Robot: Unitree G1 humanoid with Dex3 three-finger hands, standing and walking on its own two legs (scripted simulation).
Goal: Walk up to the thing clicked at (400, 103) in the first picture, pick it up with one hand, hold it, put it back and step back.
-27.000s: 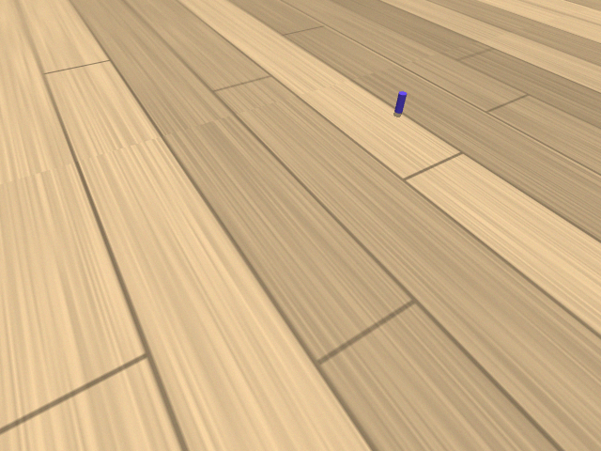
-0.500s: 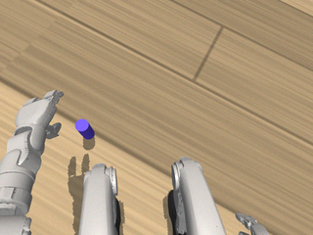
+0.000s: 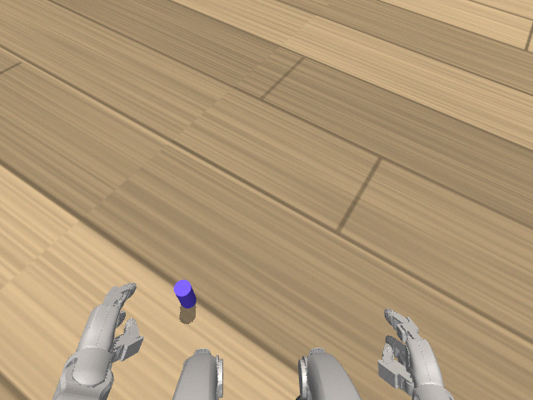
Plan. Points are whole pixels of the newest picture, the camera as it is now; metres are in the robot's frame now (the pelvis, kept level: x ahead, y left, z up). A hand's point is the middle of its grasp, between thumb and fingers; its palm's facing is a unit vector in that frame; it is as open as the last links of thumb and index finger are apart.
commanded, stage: home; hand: left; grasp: from above
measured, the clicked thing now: (185, 294) +0.47 +0.21 -0.57
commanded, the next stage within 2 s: none
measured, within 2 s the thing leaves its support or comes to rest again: neither
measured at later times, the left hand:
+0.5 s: hand (107, 367) +0.20 +0.19 +0.04, palm faces +0.08 -0.98 -0.20, open 7.4 cm
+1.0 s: hand (111, 362) +0.20 +0.18 +0.04, palm faces +0.07 -0.98 -0.21, open 7.4 cm
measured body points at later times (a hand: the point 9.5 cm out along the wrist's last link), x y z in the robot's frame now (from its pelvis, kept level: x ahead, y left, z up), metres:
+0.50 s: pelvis +0.04 +0.00 +0.08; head +0.05 +0.01 +0.53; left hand +0.19 +0.24 +0.05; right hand +0.21 -0.24 +0.03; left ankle +0.05 +0.13 -0.60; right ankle +0.05 -0.14 -0.60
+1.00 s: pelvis +0.04 +0.00 +0.08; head +0.06 +0.00 +0.53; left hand +0.19 +0.23 +0.06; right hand +0.20 -0.24 +0.02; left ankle +0.05 +0.13 -0.60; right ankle +0.05 -0.14 -0.60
